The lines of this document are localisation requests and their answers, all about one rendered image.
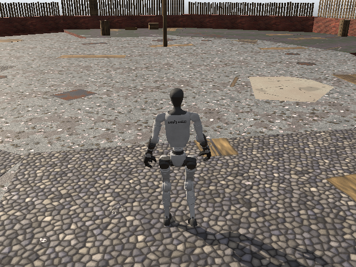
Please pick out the robot left shin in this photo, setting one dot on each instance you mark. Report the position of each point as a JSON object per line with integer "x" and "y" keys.
{"x": 166, "y": 201}

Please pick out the right robot forearm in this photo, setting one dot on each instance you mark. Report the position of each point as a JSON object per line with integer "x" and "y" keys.
{"x": 205, "y": 145}

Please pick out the right robot upper arm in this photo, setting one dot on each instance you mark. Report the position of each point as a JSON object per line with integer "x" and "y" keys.
{"x": 197, "y": 126}

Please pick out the robot right hand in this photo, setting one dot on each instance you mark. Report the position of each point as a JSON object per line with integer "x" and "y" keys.
{"x": 207, "y": 157}

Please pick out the left robot upper arm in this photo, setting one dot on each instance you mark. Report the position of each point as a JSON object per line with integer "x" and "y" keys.
{"x": 157, "y": 127}

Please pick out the right robot thigh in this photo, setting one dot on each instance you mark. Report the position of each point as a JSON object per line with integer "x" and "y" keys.
{"x": 190, "y": 165}

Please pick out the left robot forearm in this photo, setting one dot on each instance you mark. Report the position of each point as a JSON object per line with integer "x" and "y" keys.
{"x": 150, "y": 148}

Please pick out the robot left hand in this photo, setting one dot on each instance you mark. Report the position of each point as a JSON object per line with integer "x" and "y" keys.
{"x": 150, "y": 159}

